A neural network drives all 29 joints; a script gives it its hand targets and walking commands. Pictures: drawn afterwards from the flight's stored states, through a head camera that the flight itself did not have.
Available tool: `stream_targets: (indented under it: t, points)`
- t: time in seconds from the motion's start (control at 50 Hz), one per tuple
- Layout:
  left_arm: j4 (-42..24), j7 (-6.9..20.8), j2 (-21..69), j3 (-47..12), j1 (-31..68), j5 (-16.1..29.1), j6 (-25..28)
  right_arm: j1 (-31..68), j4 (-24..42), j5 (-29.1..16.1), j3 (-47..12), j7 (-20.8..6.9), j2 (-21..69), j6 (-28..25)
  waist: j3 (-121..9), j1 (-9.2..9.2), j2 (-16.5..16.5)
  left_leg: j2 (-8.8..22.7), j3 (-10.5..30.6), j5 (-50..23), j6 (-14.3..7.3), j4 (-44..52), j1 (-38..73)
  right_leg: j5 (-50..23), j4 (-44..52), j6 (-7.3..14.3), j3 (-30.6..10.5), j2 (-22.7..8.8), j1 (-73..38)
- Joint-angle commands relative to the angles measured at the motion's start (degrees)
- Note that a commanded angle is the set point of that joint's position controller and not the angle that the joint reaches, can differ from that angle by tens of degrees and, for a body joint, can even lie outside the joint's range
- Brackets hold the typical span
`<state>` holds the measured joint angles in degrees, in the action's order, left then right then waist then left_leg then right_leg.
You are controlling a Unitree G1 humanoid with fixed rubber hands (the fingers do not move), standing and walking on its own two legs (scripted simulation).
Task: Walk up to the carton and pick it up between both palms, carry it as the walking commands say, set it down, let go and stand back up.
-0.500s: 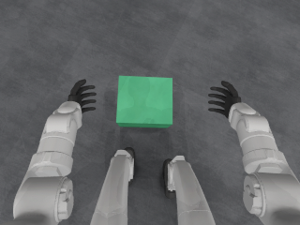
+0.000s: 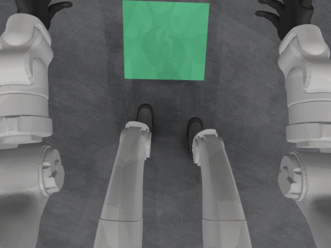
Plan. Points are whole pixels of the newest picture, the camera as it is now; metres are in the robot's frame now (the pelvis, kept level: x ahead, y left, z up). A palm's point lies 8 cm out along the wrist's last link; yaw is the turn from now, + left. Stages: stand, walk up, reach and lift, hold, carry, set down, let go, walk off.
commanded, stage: reach and lift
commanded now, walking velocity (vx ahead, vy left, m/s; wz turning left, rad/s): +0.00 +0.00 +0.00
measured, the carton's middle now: (164, 45) +0.50 +0.03 -0.57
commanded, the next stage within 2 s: none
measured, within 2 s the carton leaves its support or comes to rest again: neither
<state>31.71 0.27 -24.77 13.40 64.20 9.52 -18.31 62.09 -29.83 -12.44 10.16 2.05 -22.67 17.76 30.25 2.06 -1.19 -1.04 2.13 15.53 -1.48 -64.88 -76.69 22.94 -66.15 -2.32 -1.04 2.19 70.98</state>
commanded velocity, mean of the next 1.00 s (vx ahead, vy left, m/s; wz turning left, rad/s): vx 0.00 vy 0.00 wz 0.00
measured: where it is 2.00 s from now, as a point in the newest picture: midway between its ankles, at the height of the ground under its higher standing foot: (168, 140)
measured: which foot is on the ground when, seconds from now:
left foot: down 0.00-1.00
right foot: down 0.00-1.00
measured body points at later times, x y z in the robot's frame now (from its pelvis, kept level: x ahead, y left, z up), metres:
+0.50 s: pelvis -0.04 +0.00 -0.12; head +0.32 +0.02 +0.12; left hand +0.50 +0.25 -0.28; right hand +0.51 -0.18 -0.27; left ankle +0.12 +0.10 -0.62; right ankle +0.07 -0.14 -0.62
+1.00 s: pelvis -0.03 +0.00 -0.24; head +0.35 +0.02 -0.02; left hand +0.50 +0.25 -0.43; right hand +0.51 -0.18 -0.43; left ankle +0.12 +0.10 -0.62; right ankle +0.07 -0.14 -0.62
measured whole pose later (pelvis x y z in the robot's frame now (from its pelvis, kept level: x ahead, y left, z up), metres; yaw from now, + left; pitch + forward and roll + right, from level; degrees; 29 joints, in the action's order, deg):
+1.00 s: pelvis -0.03 +0.00 -0.24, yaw -4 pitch +32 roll -5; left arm 42.3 -1.8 -27.7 9.9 74.0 12.9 -14.3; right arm 72.9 -40.2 -12.8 8.7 5.8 -22.3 15.1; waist 30.0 4.8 -0.3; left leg -2.8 4.0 25.9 0.2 -115.5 -121.6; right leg 35.6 -117.5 -4.5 0.0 4.9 114.5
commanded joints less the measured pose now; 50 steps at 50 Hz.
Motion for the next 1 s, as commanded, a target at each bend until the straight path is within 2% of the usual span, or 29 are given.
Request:
stream_targets:
  t: [0.0,0.02,0.06,0.08,0.12,0.14,0.18,0.24,0.28,0.32,0.36,0.4,0.42,0.5,0.6,0.62,0.66,0.7,0.72,0.74,0.76,0.82,0.84,0.86,0.88,0.9,0.92,0.94,0.98]
  points:
    - [-21.7,0.5,-15.8,5.1,10.0,-1.4,3.1,10.6,21.3,2.4,6.1,1.8,-14.9,-2.9,-147.6,-1.51,-4.1,-1.0,3.3,-61.6,1.9,-7.3,90.5,-30.3,4.7,-0.3,4.2,4.6,-11.4]
    - [-17.5,0.9,-15.1,5.1,9.9,-2.2,3.3,9.3,16.0,2.7,5.4,1.8,-12.9,-2.4,-139.9,-0.77,-4.4,-0.8,3.0,-57.0,2.0,-7.5,85.0,-27.0,4.4,-0.4,4.0,4.2,-6.7]
    - [-11.2,1.9,-15.8,6.3,11.4,-3.3,4.0,10.8,11.3,2.7,3.8,1.6,-9.8,-2.2,-128.5,1.0,-0.9,-1.4,1.0,-43.5,1.4,-6.6,67.9,-23.2,2.7,-0.7,3.0,3.6,-9.4]
    - [-10.1,2.4,-15.7,6.1,12.8,-2.9,4.5,14.1,12.9,3.0,3.3,1.7,-8.7,-2.4,-127.2,0.86,1.3,-1.8,0.1,-38.9,1.2,-6.2,61.5,-23.1,1.9,-0.8,2.9,3.6,-13.6]
    - [-4.4,3.0,-16.1,6.6,14.2,-3.1,5.5,18.2,11.4,3.0,1.9,2.1,-7.6,-2.7,-123.8,2.09,4.0,-2.5,-1.3,-30.9,0.7,-6.2,49.7,-22.1,-0.5,-1.0,1.7,3.0,-20.4]
    - [-1.5,3.1,-15.8,6.4,15.2,-2.6,6.0,19.0,8.2,3.2,2.1,2.2,-7.4,-2.9,-122.2,1.49,4.5,-2.7,-1.6,-28.3,0.5,-7.2,46.0,-21.1,-2.4,-1.1,1.8,2.9,-20.6]
    - [0.3,3.5,-16.2,5.4,19.6,-1.4,6.8,22.3,6.3,3.2,2.3,2.6,-8.3,-3.1,-120.9,0.66,3.0,-2.7,-1.8,-23.3,0.8,-9.4,42.9,-16.7,-5.2,-0.7,2.0,3.0,-18.6]
    - [5.6,3.0,-15.4,2.7,24.4,-0.9,7.0,23.5,-1.8,2.4,2.5,2.6,-8.3,-2.6,-113.7,-0.66,-2.4,-1.6,-1.4,-15.4,1.6,-13.3,42.1,-5.0,-9.1,-0.3,3.8,2.9,-4.0]
    - [3.6,2.3,-15.8,1.3,26.4,-0.2,6.6,26.0,-0.5,0.9,1.3,2.5,-9.1,-2.5,-116.6,-0.25,-2.8,-1.3,-1.5,-14.2,1.9,-15.1,43.1,-2.8,-10.9,0.0,4.6,3.2,-2.7]
    - [6.4,1.6,-15.5,0.1,26.7,0.3,5.9,26.9,-2.9,0.0,0.4,2.3,-9.0,-2.1,-115.2,-0.61,-2.3,-1.1,-1.3,-11.5,1.9,-17.1,40.9,0.0,-13.3,-0.1,5.5,3.2,1.4]
    - [7.3,0.8,-17.2,1.2,27.6,-0.8,5.3,28.0,-3.9,0.1,0.3,2.6,-9.7,-1.6,-114.8,0.61,-1.1,-1.1,-2.2,-8.5,1.8,-18.7,36.7,2.1,-15.0,-0.4,5.3,3.0,2.1]
    - [3.9,0.1,-18.6,1.2,29.6,-0.7,5.0,30.5,-0.4,-0.7,-0.2,3.1,-10.3,-1.5,-119.6,1.79,-1.2,-1.1,-2.5,-9.0,1.7,-20.9,36.1,1.2,-17.6,-0.5,5.3,3.0,1.1]
    - [2.5,-0.4,-19.2,0.9,30.9,-0.2,4.7,31.5,0.9,-0.7,1.0,3.3,-12.0,-1.5,-121.9,0.85,-1.8,-1.1,-2.1,-9.1,1.9,-22.1,37.0,1.7,-19.1,-0.5,5.8,3.1,3.1]
    - [-3.8,-2.0,-21.3,0.9,32.7,1.0,2.8,32.8,5.8,-0.5,2.1,4.7,-15.8,-0.1,-129.4,0.69,-3.9,-0.9,-1.6,-10.1,2.5,-26.2,39.0,2.9,-23.2,-0.3,6.4,2.8,6.5]
    - [-11.4,-3.3,-21.7,-0.9,33.6,5.0,0.2,35.0,12.5,-1.6,1.9,5.2,-18.1,1.9,-135.6,0.03,-3.7,-0.6,-0.8,-7.7,2.9,-29.8,40.5,4.6,-27.1,-0.4,7.0,2.2,9.1]
    - [-8.8,-3.2,-21.0,-1.6,33.4,5.5,-0.2,35.2,10.0,-2.2,0.9,5.0,-17.2,2.3,-132.0,0.89,-3.9,-0.5,-1.3,-6.1,2.9,-30.6,37.1,5.6,-27.8,-0.3,6.7,1.9,11.1]
    - [-7.7,-2.9,-20.0,-1.6,32.1,5.8,-0.6,33.8,8.3,-1.7,0.7,4.7,-15.7,2.6,-127.7,0.09,-2.4,-0.3,-1.4,-3.7,3.0,-31.5,32.2,6.6,-28.9,-0.3,6.6,1.6,12.2]
    - [-7.2,-2.5,-19.4,-1.3,31.3,5.7,0.2,33.3,8.0,-0.9,1.4,4.5,-15.5,1.7,-125.4,-0.5,-1.7,-0.1,-1.2,-4.4,2.9,-33.2,29.5,6.1,-30.3,-0.2,6.4,1.7,13.7]
    - [-4.9,-2.3,-18.3,-1.4,30.4,5.5,0.7,31.6,4.3,-0.8,0.8,4.1,-14.2,1.2,-123.2,-0.54,-2.0,0.0,-1.2,-5.3,3.1,-34.2,28.2,5.9,-31.2,-0.3,6.4,1.8,16.2]
    - [-4.9,-2.1,-17.9,-1.2,29.5,5.0,1.4,30.8,4.6,-0.9,0.9,3.9,-13.6,0.4,-123.1,-0.17,-2.4,0.0,-1.2,-7.1,3.1,-35.0,28.6,4.8,-31.9,-0.3,6.7,1.9,16.8]
    - [-3.4,-2.1,-16.8,-1.4,28.6,5.0,2.1,29.2,2.3,-0.4,1.0,3.6,-13.4,-0.6,-122.4,-1.0,-2.4,0.2,-0.5,-8.9,3.1,-36.5,28.8,4.4,-33.4,-0.3,6.9,2.0,20.1]
    - [-4.2,-2.2,-16.1,-0.8,28.1,3.2,4.4,27.5,1.5,0.0,2.0,3.5,-13.1,-3.1,-123.0,-0.62,-4.6,0.4,-0.3,-14.4,3.6,-39.8,31.1,2.0,-36.1,-0.4,7.7,2.4,24.4]
    - [-2.4,-2.1,-15.8,-0.8,27.3,2.9,5.3,26.0,-1.2,0.3,1.8,3.5,-12.3,-3.8,-120.1,-0.47,-4.6,0.4,-0.4,-15.5,3.6,-41.2,29.4,2.2,-37.0,-0.3,7.7,2.6,27.1]
    - [-3.3,-2.1,-15.5,-0.8,27.2,3.2,5.9,26.7,1.1,0.2,1.7,3.7,-12.1,-4.5,-121.5,-0.33,-3.4,0.5,-0.8,-16.3,3.5,-41.9,28.7,0.7,-37.7,-0.4,7.8,2.5,24.8]
    - [-1.3,-2.1,-15.1,-1.2,27.0,3.1,6.6,26.3,-0.7,0.1,1.6,3.8,-11.8,-5.2,-118.6,-0.47,-3.9,0.6,-0.5,-16.2,3.5,-42.8,26.9,0.7,-39.1,-0.6,8.0,2.7,27.8]
    - [-2.8,-2.1,-15.5,-0.9,27.8,3.5,7.0,28.1,2.5,0.2,1.9,4.0,-12.7,-5.9,-120.9,-0.61,-3.1,0.6,-0.7,-17.1,3.4,-43.7,27.2,-0.3,-39.6,-0.6,8.2,2.6,25.9]
    - [-1.7,-2.2,-15.3,-0.9,26.7,3.4,7.4,27.6,1.8,0.2,1.9,4.2,-12.6,-6.3,-120.6,-0.51,-2.7,0.5,-1.0,-17.8,3.5,-45.0,26.5,-1.0,-40.7,-0.8,8.1,2.6,26.2]
    - [0.6,-2.1,-15.1,-0.9,25.8,3.2,7.9,27.3,0.7,-0.2,1.2,4.2,-11.9,-6.6,-118.9,0.51,-2.6,0.6,-1.6,-17.6,3.4,-45.9,24.5,-1.0,-41.3,-0.8,7.9,2.6,26.6]
    - [-0.1,-2.3,-15.4,-0.6,26.6,2.6,8.6,28.5,2.0,-0.6,0.5,4.2,-11.5,-7.2,-118.7,1.57,-2.5,0.7,-1.9,-17.0,3.4,-46.9,23.4,-1.6,-42.9,-0.9,7.8,2.8,25.4]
